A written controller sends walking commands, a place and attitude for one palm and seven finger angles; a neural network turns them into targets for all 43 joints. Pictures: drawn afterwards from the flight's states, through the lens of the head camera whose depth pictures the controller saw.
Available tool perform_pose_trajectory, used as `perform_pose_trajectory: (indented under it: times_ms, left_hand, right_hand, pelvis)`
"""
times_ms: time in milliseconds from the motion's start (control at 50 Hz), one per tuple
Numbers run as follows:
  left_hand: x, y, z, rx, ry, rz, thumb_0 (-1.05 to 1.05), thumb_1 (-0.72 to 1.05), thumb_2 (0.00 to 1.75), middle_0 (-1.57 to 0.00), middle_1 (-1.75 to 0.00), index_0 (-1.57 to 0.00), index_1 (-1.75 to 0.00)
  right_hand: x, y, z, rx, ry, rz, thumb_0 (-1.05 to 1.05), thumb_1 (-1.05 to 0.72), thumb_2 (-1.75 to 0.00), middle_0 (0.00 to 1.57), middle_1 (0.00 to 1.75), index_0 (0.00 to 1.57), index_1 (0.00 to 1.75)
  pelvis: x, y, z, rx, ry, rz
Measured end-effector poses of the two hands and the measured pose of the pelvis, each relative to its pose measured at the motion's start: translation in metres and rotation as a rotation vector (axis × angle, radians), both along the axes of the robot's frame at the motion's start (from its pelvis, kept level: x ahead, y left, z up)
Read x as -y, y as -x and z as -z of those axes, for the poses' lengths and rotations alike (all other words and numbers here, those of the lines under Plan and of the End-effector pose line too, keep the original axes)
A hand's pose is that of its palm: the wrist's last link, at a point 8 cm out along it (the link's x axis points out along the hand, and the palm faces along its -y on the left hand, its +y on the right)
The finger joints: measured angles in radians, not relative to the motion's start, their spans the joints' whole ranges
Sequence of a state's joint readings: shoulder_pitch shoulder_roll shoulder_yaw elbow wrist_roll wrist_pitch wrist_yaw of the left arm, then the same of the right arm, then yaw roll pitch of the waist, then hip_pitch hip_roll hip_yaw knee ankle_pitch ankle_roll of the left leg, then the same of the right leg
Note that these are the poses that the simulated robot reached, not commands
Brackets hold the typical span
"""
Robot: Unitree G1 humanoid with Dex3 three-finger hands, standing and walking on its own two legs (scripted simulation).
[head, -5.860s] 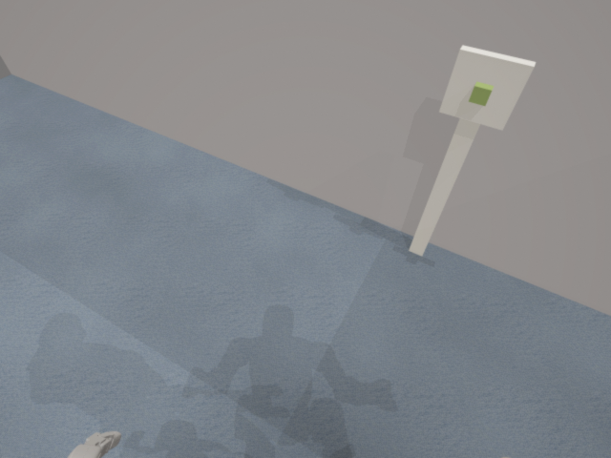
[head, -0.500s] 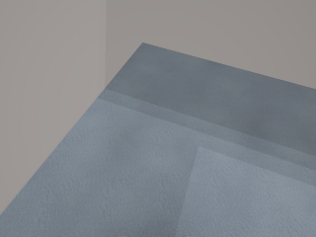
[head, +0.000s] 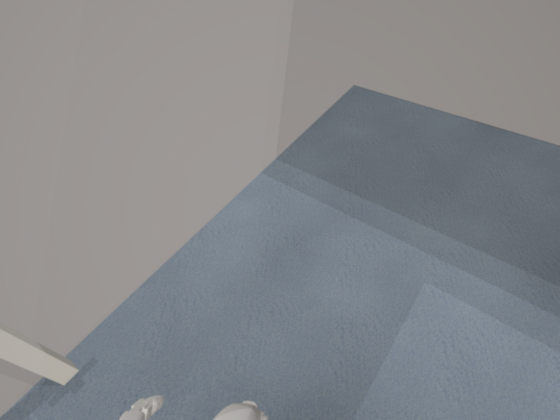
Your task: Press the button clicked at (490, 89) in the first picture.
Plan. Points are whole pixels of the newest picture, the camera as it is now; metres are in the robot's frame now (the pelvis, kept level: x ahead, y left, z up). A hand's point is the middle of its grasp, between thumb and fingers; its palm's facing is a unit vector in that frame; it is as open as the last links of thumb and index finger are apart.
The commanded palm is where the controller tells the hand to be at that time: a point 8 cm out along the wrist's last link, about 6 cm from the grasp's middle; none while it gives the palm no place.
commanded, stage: turn to face it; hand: left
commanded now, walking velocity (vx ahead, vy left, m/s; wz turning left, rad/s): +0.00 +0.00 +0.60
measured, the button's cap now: out of the picture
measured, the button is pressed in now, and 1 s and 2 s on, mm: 0 0 0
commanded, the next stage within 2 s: take the last steps up to it in 1.40 s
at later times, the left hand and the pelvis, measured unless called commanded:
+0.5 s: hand out of the picture -0.07 +0.25 -0.18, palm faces +0.36 -0.89 -0.29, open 7.4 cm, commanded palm none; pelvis -0.01 +0.02 -0.01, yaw +18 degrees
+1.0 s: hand out of the picture -0.02 +0.20 -0.13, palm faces +0.56 -0.78 -0.28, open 7.4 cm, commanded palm none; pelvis +0.01 -0.02 +0.01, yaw +37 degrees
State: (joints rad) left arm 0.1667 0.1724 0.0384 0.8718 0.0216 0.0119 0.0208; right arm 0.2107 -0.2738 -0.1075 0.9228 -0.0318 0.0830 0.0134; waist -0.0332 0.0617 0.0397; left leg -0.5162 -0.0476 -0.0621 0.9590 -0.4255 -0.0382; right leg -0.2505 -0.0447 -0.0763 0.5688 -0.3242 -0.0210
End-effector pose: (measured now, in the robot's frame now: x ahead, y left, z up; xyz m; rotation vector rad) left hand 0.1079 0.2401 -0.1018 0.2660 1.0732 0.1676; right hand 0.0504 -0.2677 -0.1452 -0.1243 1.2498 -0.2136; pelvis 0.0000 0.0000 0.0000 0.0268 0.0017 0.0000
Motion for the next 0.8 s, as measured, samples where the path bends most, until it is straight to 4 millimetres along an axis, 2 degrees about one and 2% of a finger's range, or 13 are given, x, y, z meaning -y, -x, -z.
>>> perform_pose_trajectory:
  times_ms: [120, 220, 300, 400, 460, 520, 620, 720, 800]
  left_hand:
    - [0.013, 0.044, -0.002, -0.056, 0.015, -0.085, 0.01, 0.9, 0.9, -0.21, -0.29, -0.21, -0.3]
    - [0.008, 0.087, 0.004, -0.109, 0.023, -0.186, 0.01, 0.91, 0.9, -0.21, -0.3, -0.21, -0.3]
    - [-0.005, 0.128, 0.013, -0.177, 0.03, -0.272, 0.01, 0.91, 0.9, -0.21, -0.3, -0.21, -0.3]
    - [-0.03, 0.178, 0.035, -0.246, 0.052, -0.388, 0.01, 0.9, 0.9, -0.21, -0.3, -0.21, -0.3]
    - [-0.043, 0.195, 0.043, -0.28, 0.053, -0.435, 0.01, 0.9, 0.9, -0.21, -0.29, -0.2, -0.3]
    - [-0.05, 0.193, 0.038, -0.256, 0.056, -0.465, 0.01, 0.91, 0.9, -0.2, -0.29, -0.2, -0.3]
    - [-0.053, 0.171, 0.026, -0.157, 0.053, -0.478, 0.01, 0.91, 0.9, -0.2, -0.29, -0.2, -0.3]
    - [-0.043, 0.141, 0.016, -0.061, 0.034, -0.484, 0.01, 0.91, 0.9, -0.2, -0.29, -0.2, -0.3]
    - [-0.028, 0.124, 0.01, 0.015, -0.001, -0.492, 0.01, 0.91, 0.9, -0.2, -0.29, -0.2, -0.3]
  right_hand:
    - [0.01, -0.024, -0.009, 0.006, -0.01, -0.092, 0.0, -0.91, -0.9, 0.19, 0.3, 0.19, 0.3]
    - [0.001, -0.048, -0.01, -0.022, -0.005, -0.191, 0.0, -0.91, -0.9, 0.19, 0.3, 0.19, 0.3]
    - [-0.021, -0.078, -0.012, -0.001, 0.003, -0.283, 0.0, -0.91, -0.9, 0.19, 0.3, 0.19, 0.3]
    - [-0.062, -0.12, -0.016, 0.094, 0.027, -0.408, 0.0, -0.9, -0.9, 0.19, 0.3, 0.19, 0.3]
    - [-0.081, -0.133, -0.022, 0.142, 0.036, -0.454, 0.0, -0.9, -0.9, 0.2, 0.3, 0.2, 0.3]
    - [-0.09, -0.134, -0.029, 0.145, 0.044, -0.483, 0.0, -0.9, -0.9, 0.2, 0.3, 0.2, 0.3]
    - [-0.094, -0.132, -0.029, 0.116, 0.033, -0.513, 0.0, -0.9, -0.9, 0.2, 0.3, 0.2, 0.3]
    - [-0.083, -0.128, -0.017, 0.073, 0.01, -0.526, 0.0, -0.9, -0.9, 0.2, 0.3, 0.2, 0.3]
    - [-0.066, -0.132, 0.002, 0.039, -0.013, -0.536, 0.0, -0.9, -0.9, 0.2, 0.3, 0.2, 0.3]
  pelvis:
    - [0.013, 0.003, -0.009, 0.01, -0.026, -0.084]
    - [0.013, 0.004, -0.009, 0.005, -0.027, -0.155]
    - [0.006, 0.006, -0.006, -0.002, -0.019, -0.204]
    - [-0.014, 0.008, 0.008, -0.009, 0.014, -0.271]
    - [-0.019, 0.012, 0.011, -0.003, 0.011, -0.299]
    - [-0.022, 0.013, 0.005, 0.002, 0.024, -0.333]
    - [-0.02, 0.012, -0.001, 0.003, 0.031, -0.387]
    - [-0.007, 0.007, 0.0, 0.001, 0.026, -0.447]
    - [0.009, 0.0, 0.009, 0.001, 0.019, -0.499]
